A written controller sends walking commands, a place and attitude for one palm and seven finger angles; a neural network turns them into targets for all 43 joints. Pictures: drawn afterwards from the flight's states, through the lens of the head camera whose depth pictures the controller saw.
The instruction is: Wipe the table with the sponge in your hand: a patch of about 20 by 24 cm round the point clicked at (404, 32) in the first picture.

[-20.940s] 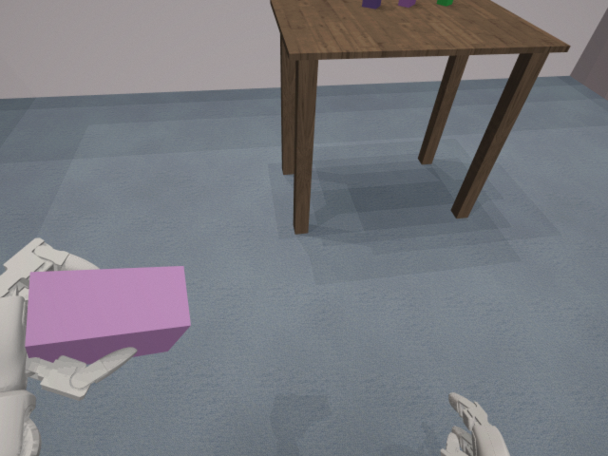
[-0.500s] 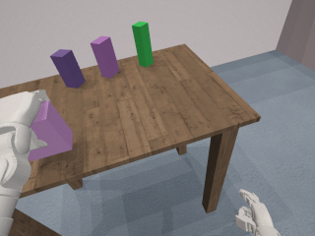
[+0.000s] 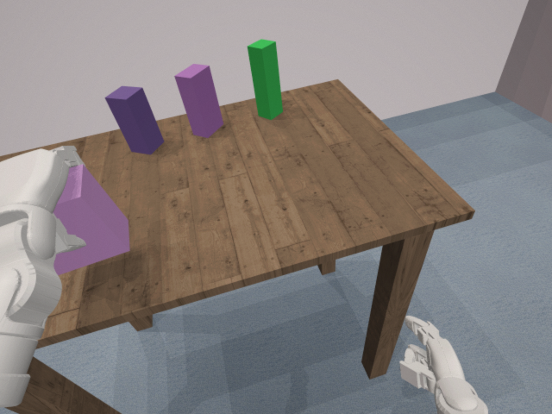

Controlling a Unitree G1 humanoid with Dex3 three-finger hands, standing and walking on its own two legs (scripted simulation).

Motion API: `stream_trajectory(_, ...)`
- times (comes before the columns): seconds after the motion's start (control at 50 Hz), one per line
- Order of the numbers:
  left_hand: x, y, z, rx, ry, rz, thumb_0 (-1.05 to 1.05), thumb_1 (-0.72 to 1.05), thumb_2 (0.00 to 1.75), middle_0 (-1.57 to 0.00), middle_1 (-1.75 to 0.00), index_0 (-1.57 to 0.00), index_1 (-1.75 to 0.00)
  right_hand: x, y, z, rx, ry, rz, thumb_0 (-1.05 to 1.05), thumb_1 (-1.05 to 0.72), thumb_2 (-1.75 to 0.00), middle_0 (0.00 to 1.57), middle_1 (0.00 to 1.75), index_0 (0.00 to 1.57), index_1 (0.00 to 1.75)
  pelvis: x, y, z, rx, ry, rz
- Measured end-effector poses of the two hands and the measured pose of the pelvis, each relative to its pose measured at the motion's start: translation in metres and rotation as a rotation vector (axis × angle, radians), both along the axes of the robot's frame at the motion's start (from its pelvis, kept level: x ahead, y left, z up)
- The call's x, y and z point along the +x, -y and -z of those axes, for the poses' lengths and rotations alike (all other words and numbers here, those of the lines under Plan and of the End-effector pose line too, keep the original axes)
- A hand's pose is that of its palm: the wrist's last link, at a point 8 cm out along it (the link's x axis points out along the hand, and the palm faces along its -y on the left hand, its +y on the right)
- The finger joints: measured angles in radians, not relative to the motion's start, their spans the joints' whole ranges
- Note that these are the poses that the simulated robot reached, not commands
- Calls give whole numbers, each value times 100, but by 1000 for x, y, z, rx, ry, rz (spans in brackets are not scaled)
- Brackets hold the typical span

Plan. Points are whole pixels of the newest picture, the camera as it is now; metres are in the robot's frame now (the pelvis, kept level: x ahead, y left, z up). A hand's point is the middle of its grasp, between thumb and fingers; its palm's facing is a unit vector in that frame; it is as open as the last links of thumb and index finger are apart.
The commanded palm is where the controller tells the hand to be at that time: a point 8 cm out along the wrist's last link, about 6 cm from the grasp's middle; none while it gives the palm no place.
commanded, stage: move the sponge above the wiping area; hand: left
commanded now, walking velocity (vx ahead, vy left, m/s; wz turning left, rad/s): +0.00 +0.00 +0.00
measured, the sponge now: (79, 231) +0.29 +0.34 +0.15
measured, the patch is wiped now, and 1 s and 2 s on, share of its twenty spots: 0.00 0.05 0.10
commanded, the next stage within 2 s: none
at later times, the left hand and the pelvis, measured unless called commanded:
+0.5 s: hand (74, 211) +0.29 +0.33 +0.19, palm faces +0.12 -0.03 -0.99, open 10.4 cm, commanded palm +0.24 +0.31 +0.25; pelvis +0.00 +0.00 +0.00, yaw +1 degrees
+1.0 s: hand (83, 232) +0.27 +0.32 +0.16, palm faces +0.00 -0.06 -1.00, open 10.4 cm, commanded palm +0.24 +0.31 +0.25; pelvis +0.01 -0.01 +0.00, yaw +1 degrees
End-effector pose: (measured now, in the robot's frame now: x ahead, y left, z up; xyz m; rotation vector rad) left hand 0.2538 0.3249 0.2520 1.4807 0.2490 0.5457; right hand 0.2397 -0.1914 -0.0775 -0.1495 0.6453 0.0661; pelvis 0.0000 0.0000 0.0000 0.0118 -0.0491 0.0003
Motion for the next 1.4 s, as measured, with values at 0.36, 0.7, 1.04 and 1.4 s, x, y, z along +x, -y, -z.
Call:
stream_trajectory(0.36, 1, 18, 7, 24, -1, 144, 0, -52, 102, -70, -129, -73, -128, 0, -7, 0, -39, -10, -19, 1, -91, -90, 20, 30, 20, 30, 2, -4, 0, -4, 16, -13)
stream_trajectory(0.7, 15, 45, 37, 5, -158, 214, 0, -52, 102, -70, -129, -73, -128, 3, 7, 3, -51, -8, -9, 1, -91, -90, 20, 30, 21, 30, 9, 1, 0, 2, -5, -6)
stream_trajectory(1.04, 1, 28, 47, -55, -237, 62, 0, -52, 102, -70, -129, -72, -128, 12, 17, 5, -43, -1, 3, 1, -91, -90, 20, 30, 20, 30, 9, 7, 2, 1, -13, -24)
stream_trajectory(1.4, -5, -1, 16, -34, -140, -47, 0, -52, 103, -70, -129, -72, -128, -6, 23, 10, -27, -31, 30, 1, -91, -90, 20, 30, 21, 30, 2, 6, 1, 0, -9, -15)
